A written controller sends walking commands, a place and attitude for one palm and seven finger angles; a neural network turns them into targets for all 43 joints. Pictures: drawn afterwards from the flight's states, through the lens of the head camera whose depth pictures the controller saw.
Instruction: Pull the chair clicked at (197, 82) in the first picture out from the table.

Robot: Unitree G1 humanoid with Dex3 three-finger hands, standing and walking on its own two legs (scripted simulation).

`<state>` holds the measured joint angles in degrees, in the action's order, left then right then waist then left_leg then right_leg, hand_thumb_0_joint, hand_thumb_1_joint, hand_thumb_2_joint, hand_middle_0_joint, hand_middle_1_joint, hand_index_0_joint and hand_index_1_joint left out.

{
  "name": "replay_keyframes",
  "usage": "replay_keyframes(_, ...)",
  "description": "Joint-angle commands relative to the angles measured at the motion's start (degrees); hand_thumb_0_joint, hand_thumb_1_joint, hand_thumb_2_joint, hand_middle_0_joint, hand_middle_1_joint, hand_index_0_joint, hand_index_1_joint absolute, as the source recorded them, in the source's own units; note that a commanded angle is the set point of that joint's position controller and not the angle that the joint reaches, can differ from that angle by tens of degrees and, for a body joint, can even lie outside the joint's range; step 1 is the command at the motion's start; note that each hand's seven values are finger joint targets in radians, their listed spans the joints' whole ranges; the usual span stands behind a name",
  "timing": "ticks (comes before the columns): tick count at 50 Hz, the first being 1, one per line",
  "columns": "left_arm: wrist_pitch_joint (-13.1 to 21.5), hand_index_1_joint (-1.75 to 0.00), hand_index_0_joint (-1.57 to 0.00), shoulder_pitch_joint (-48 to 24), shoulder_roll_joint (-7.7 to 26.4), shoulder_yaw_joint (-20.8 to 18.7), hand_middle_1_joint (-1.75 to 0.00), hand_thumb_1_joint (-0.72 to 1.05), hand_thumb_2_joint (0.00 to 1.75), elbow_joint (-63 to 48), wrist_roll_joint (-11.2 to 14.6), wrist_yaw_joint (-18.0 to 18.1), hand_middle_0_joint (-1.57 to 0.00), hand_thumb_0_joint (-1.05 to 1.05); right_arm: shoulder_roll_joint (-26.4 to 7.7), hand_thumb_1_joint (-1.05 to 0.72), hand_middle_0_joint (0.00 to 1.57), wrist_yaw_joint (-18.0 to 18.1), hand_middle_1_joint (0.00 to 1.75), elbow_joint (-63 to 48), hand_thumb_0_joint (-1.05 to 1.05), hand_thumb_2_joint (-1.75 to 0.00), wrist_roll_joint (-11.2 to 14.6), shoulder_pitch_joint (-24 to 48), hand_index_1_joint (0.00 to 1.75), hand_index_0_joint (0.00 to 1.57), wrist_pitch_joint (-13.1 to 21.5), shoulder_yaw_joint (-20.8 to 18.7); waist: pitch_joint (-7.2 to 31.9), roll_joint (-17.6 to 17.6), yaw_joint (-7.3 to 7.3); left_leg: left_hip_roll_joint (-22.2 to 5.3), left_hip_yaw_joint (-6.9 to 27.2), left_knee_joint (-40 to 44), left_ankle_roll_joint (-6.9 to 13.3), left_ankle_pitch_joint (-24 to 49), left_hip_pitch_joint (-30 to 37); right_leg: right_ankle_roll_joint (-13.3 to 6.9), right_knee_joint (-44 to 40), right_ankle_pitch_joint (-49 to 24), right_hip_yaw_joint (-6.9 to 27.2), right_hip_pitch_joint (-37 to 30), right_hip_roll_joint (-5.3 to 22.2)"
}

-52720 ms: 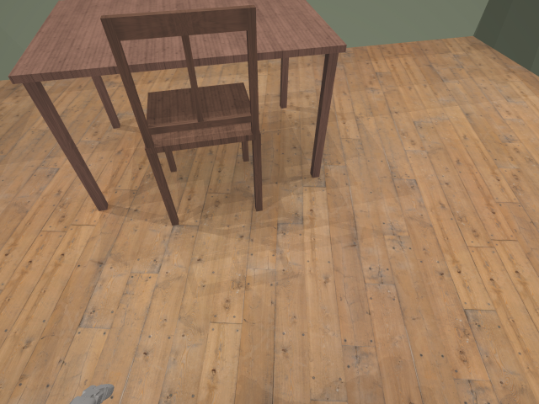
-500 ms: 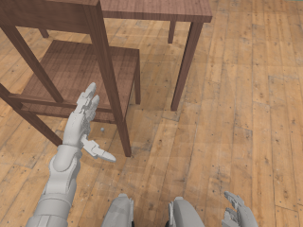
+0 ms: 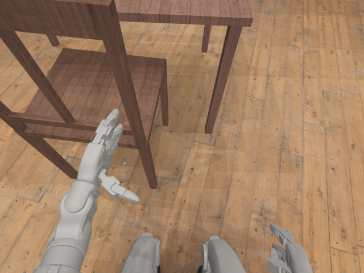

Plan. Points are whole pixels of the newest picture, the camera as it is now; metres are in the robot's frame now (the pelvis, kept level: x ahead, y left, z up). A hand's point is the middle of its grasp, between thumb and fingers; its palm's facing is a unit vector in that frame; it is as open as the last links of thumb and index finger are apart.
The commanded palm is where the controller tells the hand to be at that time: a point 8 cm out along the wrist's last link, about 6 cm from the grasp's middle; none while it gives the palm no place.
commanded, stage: aim the fingers beside a spindle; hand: left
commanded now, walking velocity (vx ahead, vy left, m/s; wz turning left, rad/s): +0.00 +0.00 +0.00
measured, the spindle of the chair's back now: (44, 85) +0.53 +0.33 +0.05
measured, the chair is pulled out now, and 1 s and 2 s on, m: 0.15 0.15 0.15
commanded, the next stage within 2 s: push the fingers through the gap in 0.66 s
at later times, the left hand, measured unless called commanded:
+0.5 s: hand (122, 159) +0.34 +0.13 +0.03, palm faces -0.15 -0.99 -0.06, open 16.9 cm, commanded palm +0.33 +0.19 +0.03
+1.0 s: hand (122, 151) +0.37 +0.13 +0.03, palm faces -0.17 -0.98 -0.05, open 17.0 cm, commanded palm +0.36 +0.19 +0.03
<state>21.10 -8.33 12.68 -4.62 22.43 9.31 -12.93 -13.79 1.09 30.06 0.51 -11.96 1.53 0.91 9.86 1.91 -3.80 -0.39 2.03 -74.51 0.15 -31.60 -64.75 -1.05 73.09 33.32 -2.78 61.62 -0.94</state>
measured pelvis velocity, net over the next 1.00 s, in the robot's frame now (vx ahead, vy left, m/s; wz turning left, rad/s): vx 0.00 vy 0.00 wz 0.00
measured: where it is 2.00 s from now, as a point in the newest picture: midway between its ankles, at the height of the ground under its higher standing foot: outside the picture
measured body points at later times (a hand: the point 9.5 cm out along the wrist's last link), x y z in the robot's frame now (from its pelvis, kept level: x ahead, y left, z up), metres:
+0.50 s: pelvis +0.00 +0.00 +0.00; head +0.09 +0.00 +0.44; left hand +0.35 +0.18 +0.04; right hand +0.14 -0.25 -0.10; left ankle +0.03 +0.12 -0.62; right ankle +0.01 -0.11 -0.62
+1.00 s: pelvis +0.00 +0.00 +0.00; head +0.11 +0.01 +0.44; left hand +0.37 +0.19 +0.04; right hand +0.14 -0.25 -0.11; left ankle +0.03 +0.12 -0.62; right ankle +0.01 -0.11 -0.62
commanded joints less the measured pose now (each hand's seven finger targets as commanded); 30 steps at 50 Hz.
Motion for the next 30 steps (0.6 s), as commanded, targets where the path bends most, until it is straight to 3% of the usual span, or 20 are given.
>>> replay_keyframes(1, 5.69, -0.08, -0.06, -8.79, 8.82, -5.32, -0.08, -0.5, 0.3, -19.68, 1.73, 1.32, -0.06, 0.0, -7.27, -0.9, 0.2, 0.26, 0.3, -7.78, 0.0, -0.9, -0.15, -1.4, 0.3, 0.2, 2.63, -3.16, 26.57, 2.83, 1.19, 0.49, 0.18, 9.44, 1.23, 22.35, 21.56, -0.52, -10.63, -22.38, 1.54, -14.11, -0.05)
replay_keyframes(4, 4.93, -0.08, -0.06, -8.44, 9.36, -6.54, -0.08, -0.5, 0.3, -13.68, 1.24, 2.08, -0.06, 0.0, -7.44, -0.9, 0.2, 0.36, 0.3, -6.89, 0.0, -0.9, -0.05, -1.45, 0.3, 0.2, 2.25, -2.94, 19.56, -2.42, -0.19, 0.54, -0.04, 9.14, 1.62, 16.78, 14.54, -0.15, -11.59, -18.56, 1.84, -13.53, -0.49)
replay_keyframes(5, 4.54, -0.08, -0.06, -8.37, 7.44, -4.79, -0.08, -0.5, 0.3, -11.66, 0.9, 1.77, -0.06, 0.0, -7.45, -0.9, 0.2, 0.23, 0.3, -6.83, 0.0, -0.9, 0.02, -1.27, 0.3, 0.2, 2.13, -2.85, 17.52, -2.25, -0.72, 0.64, -0.28, 9.14, 1.57, 14.63, 13.56, -0.03, -11.98, -16.62, 1.81, -12.09, -0.4)
replay_keyframes(7, 3.75, -0.08, -0.06, -8.47, 6.94, -4.39, -0.08, -0.5, 0.3, -7.69, 0.85, 0.88, -0.06, 0.0, -7.83, -0.9, 0.2, 0.17, 0.3, -6.42, 0.0, -0.9, 0.14, -1.36, 0.3, 0.2, 1.89, -2.79, 14.78, -2.57, -1.06, 0.83, -0.44, 9.01, 1.51, 11.49, 11.36, -0.08, -12.78, -13.41, 2.06, -10.77, -0.29)
replay_keyframes(9, 3.48, -0.08, -0.06, -10.06, 5.39, -2.41, -0.08, -0.5, 0.3, -6.09, 1.03, -0.55, -0.06, 0.0, -8.2, -0.9, 0.2, 0.31, 0.3, -6.71, 0.0, -0.9, 0.35, -1.46, 0.3, 0.2, 1.99, -2.8, 13.82, -3.16, -1.78, 0.84, -0.35, 8.6, 1.74, 10.13, 10.8, -0.21, -13.02, -11.78, 2.19, -9.3, -0.26)
replay_keyframes(12, 4.74, -0.08, -0.06, -13.46, 4.45, -0.03, -0.08, -0.5, 0.3, -12.92, 1.61, -2.05, -0.06, 0.0, -8.15, -0.9, 0.2, 0.45, 0.3, -7.27, 0.0, -0.9, 0.28, -1.51, 0.3, 0.2, 2.73, -3.22, 20.74, 1.64, -1.23, 0.78, 0.12, 8.88, 1.65, 14.32, 16.95, -0.59, -11.97, -15.41, 1.81, -10.02, 0.08)
replay_keyframes(13, 5.37, -0.08, -0.06, -13.11, 5.37, -0.78, -0.08, -0.5, 0.3, -16.19, 1.99, -1.98, -0.06, 0.0, -8.11, -0.9, 0.2, 0.53, 0.3, -7.57, 0.0, -0.9, 0.24, -1.69, 0.3, 0.2, 3.06, -3.45, 23.97, 2.89, -0.41, 0.63, 0.31, 9.11, 1.49, 16.6, 19.62, -0.71, -11.63, -16.95, 1.69, -10.96, 0.12)
replay_keyframes(14, 5.87, -0.08, -0.06, -13.66, 5.06, 0.28, -0.08, -0.5, 0.3, -19.05, 2.21, -1.87, -0.06, 0.0, -8.07, -0.9, 0.2, 0.62, 0.3, -7.75, 0.0, -0.9, 0.3, -1.75, 0.3, 0.2, 3.42, -3.46, 25.09, 3.87, -0.96, 0.4, 0.86, 9.3, 1.47, 18.89, 22.26, -0.78, -11.17, -18.07, 1.26, -10.26, -0.07)
replay_keyframes(15, 6.26, -0.08, -0.06, -12.47, 6.65, -1.38, -0.08, -0.5, 0.3, -21.25, 2.38, -1.19, -0.06, 0.0, -8.12, -0.9, 0.2, 0.66, 0.3, -7.66, 0.0, -0.9, 0.12, -1.92, 0.3, 0.2, 3.57, -3.53, 26.89, 4.48, 0.15, 0.27, 1.26, 9.87, 1.16, 20.32, 24.05, -0.85, -11.1, -18.61, 1.04, -10.86, 0.02)
replay_keyframes(16, 6.37, -0.08, -0.06, -11.96, 7.45, -2.22, -0.08, -0.5, 0.3, -21.76, 2.34, -0.28, -0.06, 0.0, -7.97, -0.9, 0.2, 0.69, 0.3, -7.34, 0.0, -0.9, 0.03, -1.79, 0.3, 0.2, 3.68, -3.41, 26.66, 4.25, 0.11, 0.29, 1.21, 9.86, 1.22, 21.1, 24.29, -0.77, -11.22, -19.24, 1.13, -11.14, 0.01)
replay_keyframes(19, 5.49, -0.08, -0.06, -8.94, 9.49, -5.37, -0.08, -0.5, 0.3, -16.56, 0.99, 2.67, -0.06, 0.0, -7.84, -0.9, 0.2, 0.54, 0.3, -6.29, 0.0, -0.9, -0.23, -1.97, 0.3, 0.2, 3.29, -3.09, 21.19, 0.08, -0.05, 0.28, 1.06, 9.76, 1.42, 18.52, 18.8, -0.47, -11.11, -17.44, 0.84, -10.32, -0.44)
replay_keyframes(21, 4.41, -0.08, -0.06, -10.67, 8.03, -5.28, -0.08, -0.5, 0.3, -10.07, -0.04, 3.65, -0.06, 0.0, -7.59, -0.9, 0.2, 0.27, 0.3, -5.54, 0.0, -0.9, -0.22, -1.62, 0.3, 0.2, 2.59, -2.83, 15.62, -2.47, -0.89, 0.56, 0.6, 9.41, 1.41, 13.24, 13.36, -0.16, -11.5, -13.73, 0.98, -8.84, -0.37)
replay_keyframes(23, 3.52, -0.08, -0.06, -10.22, 7.82, -5.83, -0.08, -0.5, 0.3, -5.54, -0.54, 3.63, -0.06, 0.0, -7.7, -0.9, 0.2, 0.08, 0.3, -6.03, 0.0, -0.9, -0.12, -1.39, 0.3, 0.2, 2.01, -2.76, 13.35, -3.1, -0.51, 0.88, 0.08, 9.34, 1.34, 9.72, 10.4, -0.24, -12.0, -10.46, 1.45, -8.5, -0.37)
replay_keyframes(26, 3.92, -0.08, -0.06, -11.58, 8.04, -5.45, -0.08, -0.5, 0.3, -7.87, -0.13, 1.82, -0.06, 0.0, -8.04, -0.9, 0.2, 0.02, 0.3, -7.28, 0.0, -0.9, -0.03, -1.26, 0.3, 0.2, 1.85, -2.98, 18.62, -0.39, 0.21, 0.95, -0.46, 9.18, 1.39, 11.41, 12.69, -0.51, -11.55, -12.56, 1.97, -10.11, -0.18)
replay_keyframes(28, 4.71, -0.08, -0.06, -11.16, 5.97, -2.24, -0.08, -0.5, 0.3, -14.11, 0.91, 0.05, -0.06, 0.0, -7.79, -0.9, 0.2, -0.07, 0.3, -8.38, 0.0, -0.9, 0.11, -1.24, 0.3, 0.2, 2.3, -3.07, 24.15, 2.57, 0.53, 0.83, -0.34, 9.56, 1.35, 15.74, 17.9, -0.7, -11.36, -16.74, 1.96, -12.22, -0.1)
replay_keyframes(29, 5.2, -0.08, -0.06, -12.28, 5.3, -0.94, -0.08, -0.5, 0.3, -17.5, 1.68, -0.62, -0.06, 0.0, -7.71, -0.9, 0.2, 0.04, 0.3, -8.63, 0.0, -0.9, 0.24, -1.17, 0.3, 0.2, 2.67, -3.18, 26.02, 3.36, -0.21, 0.61, 0.04, 9.36, 1.47, 17.91, 20.38, -0.72, -11.13, -18.32, 1.72, -12.2, -0.16)
replay_keyframes(30, 5.5, -0.08, -0.06, -11.38, 6.14, -1.39, -0.08, -0.5, 0.3, -19.26, 2.02, -0.95, -0.06, 0.0, -7.83, -0.9, 0.2, 0.2, 0.3, -8.4, 0.0, -0.9, 0.21, -1.59, 0.3, 0.2, 2.84, -3.27, 27.08, 3.62, 0.24, 0.44, 0.38, 9.82, 1.25, 19.76, 22.29, -0.73, -11.28, -19.57, 1.53, -12.87, -0.13)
